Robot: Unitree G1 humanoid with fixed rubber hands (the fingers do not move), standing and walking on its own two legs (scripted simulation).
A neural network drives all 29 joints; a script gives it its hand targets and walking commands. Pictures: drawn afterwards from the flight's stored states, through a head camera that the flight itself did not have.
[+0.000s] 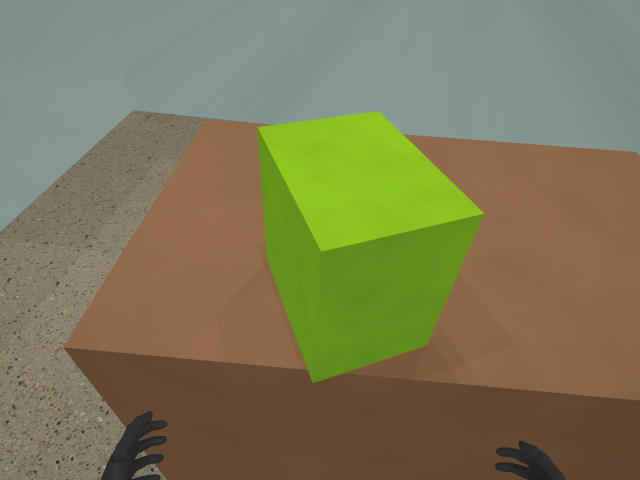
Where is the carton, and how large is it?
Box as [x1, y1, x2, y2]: [257, 111, 483, 382]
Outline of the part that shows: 378,111 257,127 267,260 312,382 426,345 483,215 483,213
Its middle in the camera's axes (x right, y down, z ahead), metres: +0.04 +0.00 +0.57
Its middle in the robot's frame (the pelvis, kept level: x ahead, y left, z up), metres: +0.44 -0.01 +0.08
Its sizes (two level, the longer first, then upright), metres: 0.255 0.189 0.268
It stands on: a pedestal, 0.73 m high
